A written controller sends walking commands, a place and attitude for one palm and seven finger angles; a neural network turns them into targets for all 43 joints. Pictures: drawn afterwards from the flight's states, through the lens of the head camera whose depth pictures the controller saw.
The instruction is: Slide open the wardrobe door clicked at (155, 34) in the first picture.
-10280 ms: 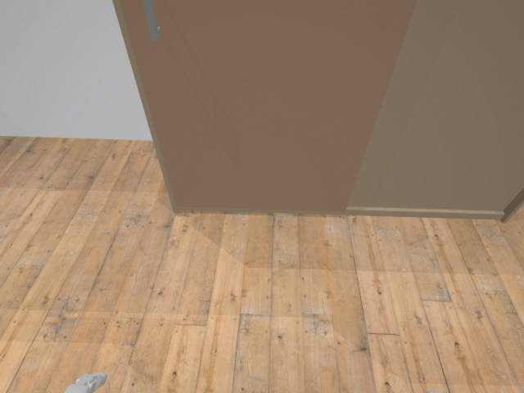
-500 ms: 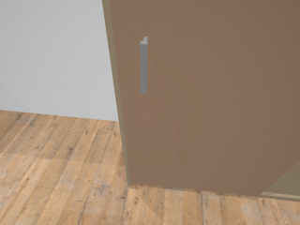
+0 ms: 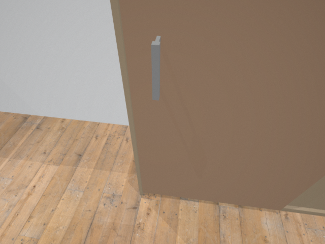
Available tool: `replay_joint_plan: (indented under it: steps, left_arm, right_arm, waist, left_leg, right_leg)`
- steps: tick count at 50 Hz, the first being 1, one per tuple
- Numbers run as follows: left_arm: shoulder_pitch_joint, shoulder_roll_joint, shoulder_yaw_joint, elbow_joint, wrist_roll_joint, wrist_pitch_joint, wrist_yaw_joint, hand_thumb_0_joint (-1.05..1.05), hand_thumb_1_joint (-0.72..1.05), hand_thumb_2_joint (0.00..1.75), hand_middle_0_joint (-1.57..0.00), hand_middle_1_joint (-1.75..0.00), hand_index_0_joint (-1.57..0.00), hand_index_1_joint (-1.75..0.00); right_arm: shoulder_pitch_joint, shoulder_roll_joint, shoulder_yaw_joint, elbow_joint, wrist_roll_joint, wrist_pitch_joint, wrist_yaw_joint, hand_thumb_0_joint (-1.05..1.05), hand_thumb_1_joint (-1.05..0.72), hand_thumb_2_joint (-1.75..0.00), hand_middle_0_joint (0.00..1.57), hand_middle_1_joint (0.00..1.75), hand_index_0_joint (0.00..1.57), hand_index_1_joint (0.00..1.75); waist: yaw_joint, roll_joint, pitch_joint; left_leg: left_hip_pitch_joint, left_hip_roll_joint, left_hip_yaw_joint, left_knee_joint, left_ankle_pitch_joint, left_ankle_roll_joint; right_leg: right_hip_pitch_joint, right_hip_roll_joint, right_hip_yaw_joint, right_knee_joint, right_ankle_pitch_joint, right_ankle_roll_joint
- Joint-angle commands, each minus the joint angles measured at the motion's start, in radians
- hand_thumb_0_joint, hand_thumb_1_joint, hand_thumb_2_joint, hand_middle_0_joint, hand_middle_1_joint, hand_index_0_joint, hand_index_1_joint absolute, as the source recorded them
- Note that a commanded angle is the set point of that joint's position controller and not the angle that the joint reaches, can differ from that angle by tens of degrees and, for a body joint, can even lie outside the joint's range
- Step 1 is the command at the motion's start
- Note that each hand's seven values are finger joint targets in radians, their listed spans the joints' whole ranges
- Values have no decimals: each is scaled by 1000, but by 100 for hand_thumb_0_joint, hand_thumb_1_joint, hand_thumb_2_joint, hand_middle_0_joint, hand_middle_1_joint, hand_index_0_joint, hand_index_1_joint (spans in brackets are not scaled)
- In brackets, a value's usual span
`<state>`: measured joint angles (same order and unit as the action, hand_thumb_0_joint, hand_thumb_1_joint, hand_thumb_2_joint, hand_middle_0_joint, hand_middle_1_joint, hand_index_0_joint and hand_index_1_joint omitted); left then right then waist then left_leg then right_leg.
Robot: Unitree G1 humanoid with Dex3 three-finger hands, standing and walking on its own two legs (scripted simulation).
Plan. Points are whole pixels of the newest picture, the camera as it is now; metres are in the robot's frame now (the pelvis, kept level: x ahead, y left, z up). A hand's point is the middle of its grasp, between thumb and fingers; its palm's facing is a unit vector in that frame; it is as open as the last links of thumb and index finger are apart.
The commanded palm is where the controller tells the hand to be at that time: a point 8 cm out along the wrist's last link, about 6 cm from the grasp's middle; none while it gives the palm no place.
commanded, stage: come to a stop and stand still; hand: left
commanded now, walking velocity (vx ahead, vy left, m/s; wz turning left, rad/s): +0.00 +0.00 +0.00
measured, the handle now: (157, 69) +0.52 +0.05 +0.18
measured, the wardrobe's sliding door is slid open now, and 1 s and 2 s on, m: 0.00 0.00 0.00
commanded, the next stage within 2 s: look again from close up in 0.28 s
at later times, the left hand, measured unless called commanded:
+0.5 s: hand out of the picture +0.09 +0.23 -0.15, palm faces -0.04 -0.95 -0.32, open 7.4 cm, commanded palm none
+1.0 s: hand out of the picture +0.08 +0.23 -0.16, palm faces -0.03 -0.95 -0.30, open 7.4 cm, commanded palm none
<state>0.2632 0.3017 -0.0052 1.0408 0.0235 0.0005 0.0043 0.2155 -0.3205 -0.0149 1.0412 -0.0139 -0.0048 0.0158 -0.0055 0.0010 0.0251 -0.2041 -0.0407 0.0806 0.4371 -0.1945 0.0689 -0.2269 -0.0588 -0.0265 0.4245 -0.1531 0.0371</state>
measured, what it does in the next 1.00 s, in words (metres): stands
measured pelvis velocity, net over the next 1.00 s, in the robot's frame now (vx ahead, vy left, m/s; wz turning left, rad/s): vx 0.03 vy -0.01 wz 0.01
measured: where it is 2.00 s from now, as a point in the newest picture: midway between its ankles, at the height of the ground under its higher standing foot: outside the picture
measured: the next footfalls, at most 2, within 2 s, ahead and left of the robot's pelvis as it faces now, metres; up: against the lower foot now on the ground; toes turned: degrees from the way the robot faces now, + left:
none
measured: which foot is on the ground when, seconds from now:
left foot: down 0.00-1.00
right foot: down 0.00-1.00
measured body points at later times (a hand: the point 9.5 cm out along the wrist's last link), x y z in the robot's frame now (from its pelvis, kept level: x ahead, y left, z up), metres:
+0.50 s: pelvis +0.02 -0.01 +0.00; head +0.02 -0.01 +0.45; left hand +0.09 +0.28 -0.13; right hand +0.08 -0.29 -0.13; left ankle +0.03 +0.07 -0.74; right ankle +0.05 -0.15 -0.74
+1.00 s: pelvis +0.03 -0.01 +0.01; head +0.03 +0.00 +0.46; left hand +0.08 +0.27 -0.14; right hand +0.10 -0.29 -0.13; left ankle +0.03 +0.07 -0.74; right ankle +0.05 -0.15 -0.74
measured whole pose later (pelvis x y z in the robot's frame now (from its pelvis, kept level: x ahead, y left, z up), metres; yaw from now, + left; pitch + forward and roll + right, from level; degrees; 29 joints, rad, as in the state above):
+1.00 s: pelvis +0.03 -0.01 +0.01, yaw +1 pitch -3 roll +0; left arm 0.18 0.31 -0.01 1.09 0.02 -0.01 0.01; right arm 0.14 -0.31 0.00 1.12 -0.01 -0.01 0.01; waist 0.00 -0.01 0.04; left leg -0.11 -0.04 0.06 0.33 -0.17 0.05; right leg -0.14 -0.05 -0.05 0.32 -0.14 0.03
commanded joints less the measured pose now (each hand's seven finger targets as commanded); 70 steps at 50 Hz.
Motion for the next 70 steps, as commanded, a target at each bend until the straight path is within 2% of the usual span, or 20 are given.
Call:
replay_joint_plan:
  steps: [1,5,8,16,20,23,25,27,34,41,55,65,66,70]
  left_arm:
    - [-35,199,38,-61,-3,-35,20,0,90,90,-20,-30,-20,-30]
    - [-50,191,34,-51,-4,-34,21,0,90,90,-20,-30,-20,-30]
    - [-63,192,34,-48,-5,-37,23,0,90,90,-20,-30,-20,-30]
    - [-94,189,32,-43,-4,-36,23,0,90,90,-20,-30,-20,-30]
    - [-108,192,33,-44,-5,-32,22,0,90,90,-20,-30,-20,-30]
    - [-111,195,32,-43,-4,-33,22,0,90,90,-20,-30,-20,-30]
    - [-116,197,32,-40,-4,-32,21,0,90,90,-20,-30,-20,-30]
    - [-118,200,32,-40,-5,-34,22,0,90,90,-20,-30,-20,-30]
    - [-116,200,29,-26,-5,-30,20,0,90,90,-20,-30,-20,-30]
    - [-106,198,29,-17,-5,-32,22,0,90,90,-20,-30,-20,-30]
    - [-100,189,28,-4,-6,-29,20,0,90,90,-20,-30,-20,-30]
    - [-100,186,29,0,-5,-28,20,0,90,90,-20,-30,-20,-30]
    - [-95,188,29,-1,-5,-30,20,0,90,90,-20,-30,-20,-30]
    - [-100,190,29,0,-6,-30,20,0,90,90,-20,-30,-20,-30]
  right_arm:
    - [-41,-185,-42,-54,5,-29,-12,0,-90,-90,20,30,20,30]
    - [-51,-180,-39,-37,5,-30,-13,0,-90,-90,20,30,20,30]
    - [-61,-178,-37,-29,5,-32,-13,0,-90,-90,20,30,20,30]
    - [-83,-177,-34,-15,5,-29,-13,0,-90,-90,20,30,20,30]
    - [-94,-184,-32,-9,5,-28,-13,0,-90,-90,20,30,20,30]
    - [-98,-186,-33,-7,5,-29,-12,0,-90,-90,20,30,20,30]
    - [-101,-186,-32,-2,5,-28,-12,0,-90,-90,20,30,20,30]
    - [-100,-187,-31,-2,6,-28,-12,0,-90,-90,20,30,20,30]
    - [-109,-190,-27,10,6,-26,-13,0,-90,-90,20,30,20,30]
    - [-105,-186,-24,16,7,-29,-15,0,-90,-90,20,30,20,30]
    - [-102,-185,-22,24,5,-27,-17,0,-90,-90,20,30,20,30]
    - [-97,-182,-23,28,6,-28,-18,0,-90,-90,20,30,20,30]
    - [-95,-177,-22,27,7,-28,-18,0,-90,-90,20,30,20,30]
    - [-97,-184,-22,29,7,-30,-19,0,-90,-90,20,30,20,30]
  waist:
    - [-2,-4,-3]
    - [-2,4,-9]
    - [-2,3,-29]
    - [0,-10,-29]
    - [0,-2,-24]
    - [1,4,-39]
    - [-1,-6,-39]
    - [-2,-21,-47]
    - [0,1,-22]
    - [2,-4,-43]
    - [1,1,-14]
    - [3,2,-13]
    - [6,-14,-25]
    - [4,-1,-30]
  left_leg:
    - [-51,156,-177,-155,-108,-30]
    - [-36,157,-172,-160,-85,-34]
    - [-16,158,-161,-148,-5,-36]
    - [2,164,-159,-157,32,-38]
    - [0,165,-167,-177,0,-41]
    - [16,166,-163,-174,31,-41]
    - [18,166,-166,-180,22,-42]
    - [29,166,-164,-171,64,-40]
    - [30,167,-169,-199,17,-45]
    - [55,168,-163,-188,100,-45]
    - [49,166,-169,-212,38,-49]
    - [46,167,-172,-220,39,-50]
    - [52,168,-170,-210,64,-47]
    - [60,169,-168,-212,77,-49]
  right_leg:
    - [31,-79,102,-86,-73,-66]
    - [42,-80,100,-91,-57,-63]
    - [65,-83,94,-85,3,-62]
    - [83,-82,89,-98,31,-59]
    - [88,-80,88,-105,5,-56]
    - [98,-83,81,-104,29,-55]
    - [99,-81,83,-108,24,-53]
    - [108,-86,83,-111,51,-55]
    - [101,-85,80,-127,15,-51]
    - [125,-89,76,-129,75,-51]
    - [112,-87,79,-149,25,-48]
    - [118,-88,73,-146,27,-46]
    - [126,-88,72,-145,44,-47]
    - [129,-89,71,-144,47,-46]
